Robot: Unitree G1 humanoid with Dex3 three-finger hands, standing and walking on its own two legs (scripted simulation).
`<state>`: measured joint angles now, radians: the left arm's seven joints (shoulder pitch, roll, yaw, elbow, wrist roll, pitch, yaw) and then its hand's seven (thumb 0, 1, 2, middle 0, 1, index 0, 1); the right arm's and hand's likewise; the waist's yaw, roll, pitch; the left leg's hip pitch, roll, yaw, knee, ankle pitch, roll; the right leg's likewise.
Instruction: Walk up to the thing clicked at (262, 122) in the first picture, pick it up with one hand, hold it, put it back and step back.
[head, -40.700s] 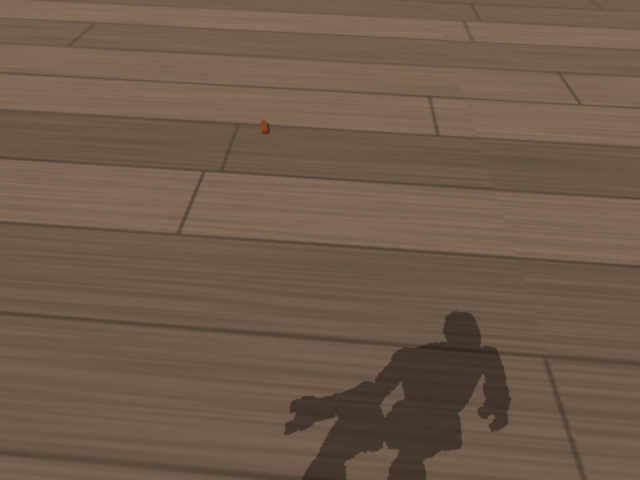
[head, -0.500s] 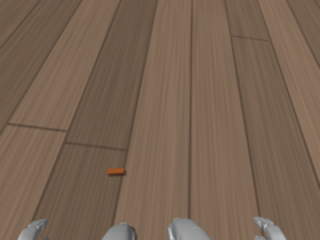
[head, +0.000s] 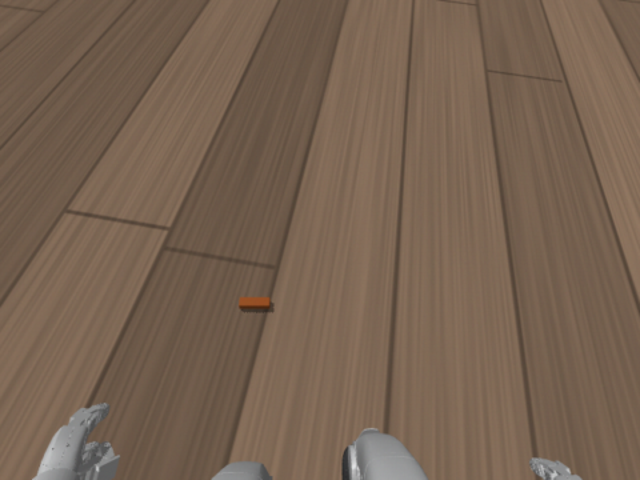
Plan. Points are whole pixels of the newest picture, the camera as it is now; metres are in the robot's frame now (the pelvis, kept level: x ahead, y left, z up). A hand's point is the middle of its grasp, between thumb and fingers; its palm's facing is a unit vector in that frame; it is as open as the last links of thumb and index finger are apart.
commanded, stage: step back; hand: left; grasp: from above
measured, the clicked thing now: (254, 303) +0.64 +0.17 -0.74
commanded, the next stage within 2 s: stand in 2.00 s
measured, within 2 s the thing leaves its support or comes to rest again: neither
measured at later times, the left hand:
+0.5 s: hand out of the picture -0.10 +0.23 -0.13, palm faces -0.06 -0.91 -0.41, open 7.4 cm
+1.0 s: hand out of the picture -0.25 +0.23 -0.14, palm faces -0.06 -0.92 -0.38, open 7.4 cm
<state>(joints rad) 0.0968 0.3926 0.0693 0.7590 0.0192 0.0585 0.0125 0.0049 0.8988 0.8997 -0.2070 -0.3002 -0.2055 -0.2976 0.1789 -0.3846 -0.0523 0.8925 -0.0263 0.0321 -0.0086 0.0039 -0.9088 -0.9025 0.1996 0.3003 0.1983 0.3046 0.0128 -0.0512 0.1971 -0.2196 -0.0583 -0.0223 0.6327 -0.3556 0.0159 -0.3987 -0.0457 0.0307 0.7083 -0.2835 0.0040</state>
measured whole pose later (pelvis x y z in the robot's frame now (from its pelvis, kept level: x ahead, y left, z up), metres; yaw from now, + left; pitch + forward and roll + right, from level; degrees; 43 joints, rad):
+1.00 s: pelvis -0.34 -0.04 +0.00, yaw -4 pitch -2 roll -1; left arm 0.21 0.40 0.07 0.89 0.02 0.04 0.00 0.00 0.90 0.90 -0.21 -0.30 -0.20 -0.30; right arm 0.12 -0.38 -0.04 0.85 -0.04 0.03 0.00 0.00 -0.90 -0.90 0.20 0.30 0.20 0.31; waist 0.02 -0.01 0.12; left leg -0.38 0.05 0.02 0.62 -0.21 0.01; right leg -0.21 0.01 0.06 0.69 -0.48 -0.01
